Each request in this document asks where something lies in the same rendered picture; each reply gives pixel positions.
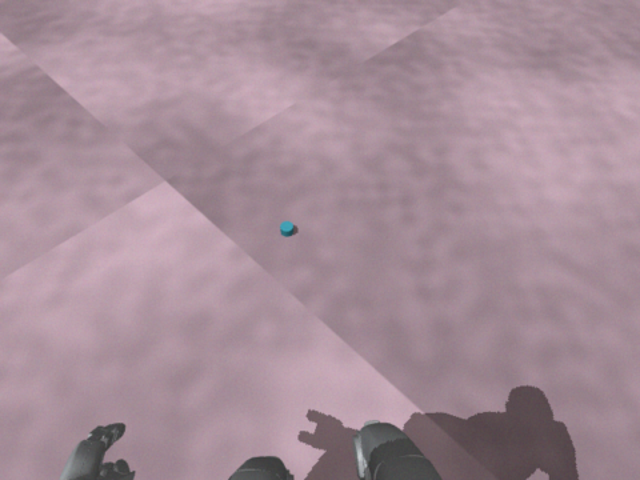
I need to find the tin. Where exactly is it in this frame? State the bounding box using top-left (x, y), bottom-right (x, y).
top-left (280, 221), bottom-right (294, 237)

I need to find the left robot hand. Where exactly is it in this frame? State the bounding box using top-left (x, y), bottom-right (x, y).
top-left (59, 423), bottom-right (135, 480)

